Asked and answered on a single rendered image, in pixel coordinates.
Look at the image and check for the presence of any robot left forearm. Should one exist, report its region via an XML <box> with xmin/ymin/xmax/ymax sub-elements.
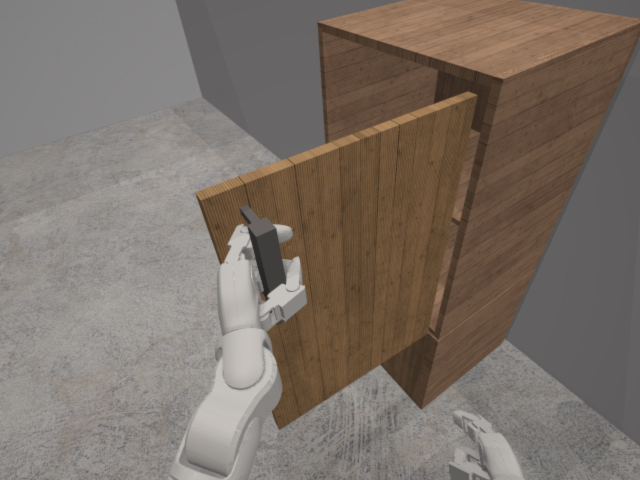
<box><xmin>167</xmin><ymin>328</ymin><xmax>282</xmax><ymax>480</ymax></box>

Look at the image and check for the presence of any cupboard door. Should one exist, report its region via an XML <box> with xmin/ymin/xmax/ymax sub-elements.
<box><xmin>195</xmin><ymin>91</ymin><xmax>478</xmax><ymax>430</ymax></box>

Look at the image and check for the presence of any robot right hand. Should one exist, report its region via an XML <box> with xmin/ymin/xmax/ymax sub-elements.
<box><xmin>448</xmin><ymin>410</ymin><xmax>524</xmax><ymax>480</ymax></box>

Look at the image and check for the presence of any handle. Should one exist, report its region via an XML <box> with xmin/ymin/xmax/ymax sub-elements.
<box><xmin>240</xmin><ymin>205</ymin><xmax>293</xmax><ymax>325</ymax></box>

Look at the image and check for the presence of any robot left hand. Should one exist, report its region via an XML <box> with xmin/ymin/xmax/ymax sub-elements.
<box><xmin>217</xmin><ymin>224</ymin><xmax>307</xmax><ymax>336</ymax></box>

